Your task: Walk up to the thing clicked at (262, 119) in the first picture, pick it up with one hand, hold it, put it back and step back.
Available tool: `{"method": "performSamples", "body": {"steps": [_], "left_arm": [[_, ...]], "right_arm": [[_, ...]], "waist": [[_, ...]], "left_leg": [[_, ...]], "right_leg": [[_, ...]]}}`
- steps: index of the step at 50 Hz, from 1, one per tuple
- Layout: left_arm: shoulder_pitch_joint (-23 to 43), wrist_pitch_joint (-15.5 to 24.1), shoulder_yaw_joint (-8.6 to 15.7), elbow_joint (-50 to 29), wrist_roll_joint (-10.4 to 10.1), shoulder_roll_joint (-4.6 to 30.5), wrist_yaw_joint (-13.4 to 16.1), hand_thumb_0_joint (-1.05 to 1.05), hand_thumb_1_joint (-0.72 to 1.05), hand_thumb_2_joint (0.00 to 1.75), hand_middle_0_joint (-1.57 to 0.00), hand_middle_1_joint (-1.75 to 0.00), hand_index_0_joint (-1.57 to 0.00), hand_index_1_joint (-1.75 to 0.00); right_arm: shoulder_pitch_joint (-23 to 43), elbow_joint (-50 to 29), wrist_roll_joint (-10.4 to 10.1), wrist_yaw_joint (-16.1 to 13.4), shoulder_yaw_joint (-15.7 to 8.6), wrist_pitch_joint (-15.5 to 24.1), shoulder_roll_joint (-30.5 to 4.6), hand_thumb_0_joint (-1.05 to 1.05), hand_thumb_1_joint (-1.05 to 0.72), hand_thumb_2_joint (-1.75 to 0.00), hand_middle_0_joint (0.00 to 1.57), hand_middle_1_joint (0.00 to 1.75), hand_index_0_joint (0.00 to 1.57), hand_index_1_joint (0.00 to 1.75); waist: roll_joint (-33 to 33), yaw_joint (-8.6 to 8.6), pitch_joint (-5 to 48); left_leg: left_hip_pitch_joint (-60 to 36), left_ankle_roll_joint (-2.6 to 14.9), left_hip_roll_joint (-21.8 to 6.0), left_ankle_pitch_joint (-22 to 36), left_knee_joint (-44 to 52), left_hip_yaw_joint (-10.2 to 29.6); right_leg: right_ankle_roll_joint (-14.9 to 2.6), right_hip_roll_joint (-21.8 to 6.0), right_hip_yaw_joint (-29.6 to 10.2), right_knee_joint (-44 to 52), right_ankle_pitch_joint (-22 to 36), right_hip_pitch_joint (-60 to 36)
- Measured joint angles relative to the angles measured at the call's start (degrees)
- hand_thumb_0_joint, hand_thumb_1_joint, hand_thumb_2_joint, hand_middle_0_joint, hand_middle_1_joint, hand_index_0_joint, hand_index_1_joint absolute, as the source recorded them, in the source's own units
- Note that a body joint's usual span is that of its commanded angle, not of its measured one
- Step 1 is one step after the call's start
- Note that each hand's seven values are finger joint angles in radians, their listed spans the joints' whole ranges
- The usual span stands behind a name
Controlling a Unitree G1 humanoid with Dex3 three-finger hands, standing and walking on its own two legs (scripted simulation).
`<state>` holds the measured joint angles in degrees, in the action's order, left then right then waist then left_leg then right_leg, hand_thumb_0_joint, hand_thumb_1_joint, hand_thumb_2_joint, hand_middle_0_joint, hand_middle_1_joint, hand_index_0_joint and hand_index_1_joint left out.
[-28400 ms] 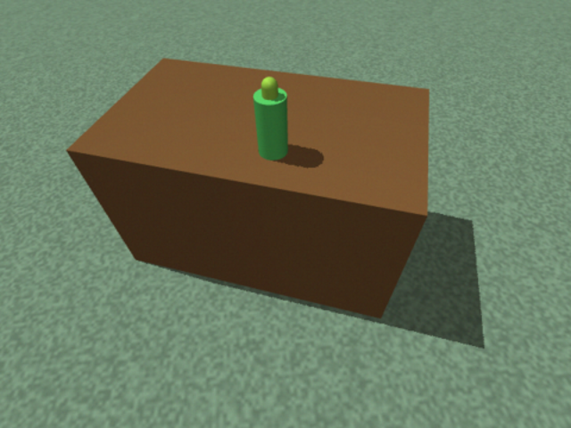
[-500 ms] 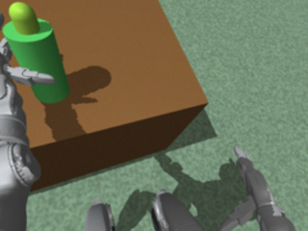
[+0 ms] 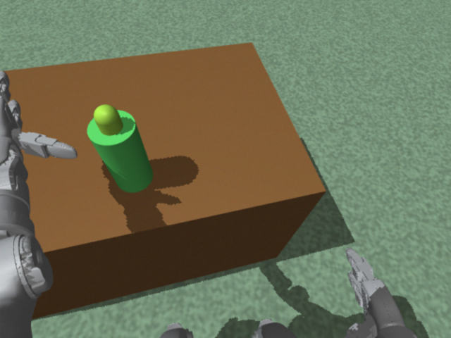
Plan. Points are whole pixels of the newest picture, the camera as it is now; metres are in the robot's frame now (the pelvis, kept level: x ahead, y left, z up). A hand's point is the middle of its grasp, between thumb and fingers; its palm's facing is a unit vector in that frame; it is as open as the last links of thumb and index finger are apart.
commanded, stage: sink last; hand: left
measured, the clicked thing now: (121, 148) +0.51 +0.17 +0.00
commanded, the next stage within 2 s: home in 1.14 s
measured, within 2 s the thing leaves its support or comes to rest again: neither
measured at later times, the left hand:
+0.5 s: hand (30, 243) +0.30 +0.27 +0.06, palm faces +0.28 -0.90 -0.32, open 17.5 cm
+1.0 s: hand out of the picture +0.14 +0.22 +0.07, palm faces +0.33 -0.88 -0.33, open 17.4 cm
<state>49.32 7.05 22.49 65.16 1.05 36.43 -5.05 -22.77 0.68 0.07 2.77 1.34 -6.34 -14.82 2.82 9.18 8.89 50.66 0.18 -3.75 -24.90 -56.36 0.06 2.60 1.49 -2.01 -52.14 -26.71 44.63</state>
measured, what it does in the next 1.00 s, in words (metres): stands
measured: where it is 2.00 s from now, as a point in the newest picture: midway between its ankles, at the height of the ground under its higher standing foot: outside the picture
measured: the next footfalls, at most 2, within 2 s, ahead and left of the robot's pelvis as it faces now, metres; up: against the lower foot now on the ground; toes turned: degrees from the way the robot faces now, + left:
none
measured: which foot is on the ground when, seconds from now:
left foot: down 0.00-1.00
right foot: down 0.00-1.00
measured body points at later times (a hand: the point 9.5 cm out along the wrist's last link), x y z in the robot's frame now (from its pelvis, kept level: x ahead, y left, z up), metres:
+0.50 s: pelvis +0.01 +0.00 +0.03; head +0.04 +0.00 +0.47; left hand +0.28 +0.31 +0.08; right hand +0.18 -0.26 -0.01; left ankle +0.01 +0.11 -0.68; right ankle -0.02 -0.15 -0.68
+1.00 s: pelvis -0.01 -0.03 +0.02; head -0.02 -0.05 +0.47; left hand +0.12 +0.26 +0.09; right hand +0.16 -0.28 -0.02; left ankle +0.01 +0.11 -0.68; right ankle -0.02 -0.15 -0.68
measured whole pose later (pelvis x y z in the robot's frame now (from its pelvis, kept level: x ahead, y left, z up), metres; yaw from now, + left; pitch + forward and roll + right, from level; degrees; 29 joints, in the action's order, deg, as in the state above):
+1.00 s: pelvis -0.01 -0.03 +0.02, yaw +4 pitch +5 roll +0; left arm -33.5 -0.4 10.7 -13.5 -5.5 16.2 2.6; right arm -27.1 6.6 -3.2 -4.8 -6.6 -3.5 -13.4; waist 2.3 -2.4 7.3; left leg 32.5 -1.6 -1.1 -21.9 -49.4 1.2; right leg 0.8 -1.1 -0.4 -51.0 -27.8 28.1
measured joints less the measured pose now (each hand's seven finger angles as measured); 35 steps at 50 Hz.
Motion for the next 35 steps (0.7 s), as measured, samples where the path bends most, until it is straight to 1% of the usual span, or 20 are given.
{"method": "performSamples", "body": {"steps": [2, 5, 9, 11, 14, 17, 22, 25, 28, 31, 35], "left_arm": [[-2.17, -1.55, 0.62, -1.03, 0.71, -0.23, 1.18, -0.01, -0.60, 0.05, -0.05, -0.06, -0.06, -0.07], [-4.94, -2.57, 1.30, -1.77, 1.19, 0.72, 3.09, -0.01, -0.59, 0.05, -0.05, -0.07, -0.06, -0.07], [-9.09, -3.99, 0.84, -4.70, 1.07, 1.46, 4.87, -0.01, -0.57, 0.06, -0.05, -0.06, -0.06, -0.07], [-11.45, -4.60, -0.53, -6.91, 0.62, 1.01, 5.38, -0.01, -0.57, 0.06, -0.05, -0.05, -0.05, -0.06], [-16.81, -5.51, -2.66, -12.85, -0.05, -1.39, 5.77, -0.01, -0.57, 0.05, -0.06, -0.05, -0.05, -0.06], [-24.26, -6.10, -4.79, -20.71, -0.97, -5.00, 5.91, -0.01, -0.58, 0.05, -0.06, -0.04, -0.05, -0.06], [-41.28, -6.82, -7.42, -39.17, -2.99, -11.91, 6.42, -0.01, -0.58, 0.05, -0.06, -0.05, -0.06, -0.06], [-50.85, -7.08, -8.49, -49.14, -4.02, -15.16, 6.96, -0.01, -0.57, 0.05, -0.07, -0.05, -0.06, -0.06], [-58.22, -7.54, -9.04, -55.98, -4.80, -16.76, 7.69, -0.01, -0.55, 0.05, -0.07, -0.05, -0.06, -0.06], [-64.11, -8.01, -9.32, -61.05, -5.47, -17.66, 8.48, -0.01, -0.55, 0.04, -0.07, -0.05, -0.06, -0.06], [-70.90, -8.38, -11.08, -67.23, -5.80, -19.32, 9.09, -0.01, -0.54, 0.04, -0.06, -0.05, -0.06, -0.05]], "right_arm": [[-0.44, -0.92, -0.86, -0.08, -0.22, -0.95, -0.52, -0.01, 0.56, -0.05, 0.06, 0.06, 0.06, 0.05], [-1.12, -2.07, -1.64, -0.45, -0.68, -1.68, -1.22, -0.01, 0.57, -0.05, 0.06, 0.06, 0.06, 0.05], [-2.14, -0.69, -2.16, -0.68, -1.98, -1.12, -1.40, -0.01, 0.55, -0.06, 0.06, 0.06, 0.05, 0.05], [-2.46, 1.23, -2.12, -0.75, -2.73, -0.63, -1.39, 0.00, 0.54, -0.06, 0.06, 0.06, 0.05, 0.05], [-2.43, 4.27, -2.01, -0.92, -3.42, 0.07, -1.31, 0.00, 0.53, -0.06, 0.06, 0.06, 0.05, 0.05], [-1.78, 6.64, -2.06, -1.14, -3.59, 0.63, -1.15, 0.00, 0.52, -0.07, 0.06, 0.06, 0.05, 0.05], [-1.14, 6.96, -3.03, -2.37, -4.64, 0.81, -0.59, -0.01, 0.51, -0.07, 0.06, 0.06, 0.05, 0.05], [-1.38, 6.52, -3.70, -3.40, -5.58, 0.65, -0.19, -0.01, 0.50, -0.07, 0.06, 0.06, 0.06, 0.05], [-1.97, 6.59, -4.01, -4.32, -6.20, 0.38, 0.19, 0.00, 0.50, -0.07, 0.06, 0.06, 0.05, 0.05], [-2.70, 6.86, -3.94, -5.16, -6.31, 0.43, 0.42, 0.00, 0.50, -0.07, 0.06, 0.06, 0.05, 0.05], [-2.92, 7.08, -3.68, -6.06, -6.21, 1.06, 0.52, 0.00, 0.50, -0.06, 0.06, 0.06, 0.05, 0.05]], "waist": [[-0.60, -0.71, -0.42], [-1.99, -1.45, -0.78], [-3.48, -2.69, -0.84], [-3.72, -3.68, -0.91], [-3.27, -5.38, -0.86], [-2.26, -6.67, -0.73], [-1.28, -7.68, -1.06], [-1.59, -8.12, -1.59], [-2.16, -8.81, -2.08], [-2.44, -9.61, -2.46], [-1.88, -10.31, -2.92]], "left_leg": [[-2.17, 0.04, 0.21, 0.57, 1.76, -0.46], [-4.95, -0.06, 0.43, 1.24, 3.87, -0.81], [-7.42, -0.31, 0.69, 1.90, 5.76, -0.33], [-8.41, -0.43, 0.82, 2.07, 6.32, 0.08], [-9.83, -0.49, 0.92, 2.15, 6.93, 0.43], [-11.57, -0.32, 1.07, 2.07, 7.45, 0.33], [-15.34, -0.09, 1.53, 1.95, 8.71, -0.66], [-17.27, -0.17, 1.84, 1.99, 9.32, -0.86], [-18.41, -0.43, 2.02, 2.12, 9.60, -0.59], [-18.82, -0.72, 2.10, 2.23, 9.48, -0.13], [-18.87, -0.93, 2.30, 2.29, 8.86, 0.35]], "right_leg": [[0.05, -0.27, -0.38, 1.34, 0.45, -1.86], [-0.07, -0.54, -0.63, 2.91, 0.91, -4.30], [-0.34, -0.77, -0.06, 4.79, 1.35, -6.99], [-0.44, -0.87, 0.38, 5.63, 1.52, -8.28], [-0.54, -0.94, 0.76, 6.76, 1.76, -10.08], [-0.40, -1.12, 0.71, 7.53, 1.82, -11.92], [-0.12, -1.69, -0.16, 7.89, 1.42, -15.02], [-0.15, -2.04, -0.30, 7.67, 1.01, -16.56], [-0.41, -2.18, -0.01, 7.31, 0.67, -17.54], [-0.68, -2.22, 0.45, 6.75, 0.37, -17.95], [-0.88, -2.36, 0.92, 5.64, -0.03, -18.00]]}}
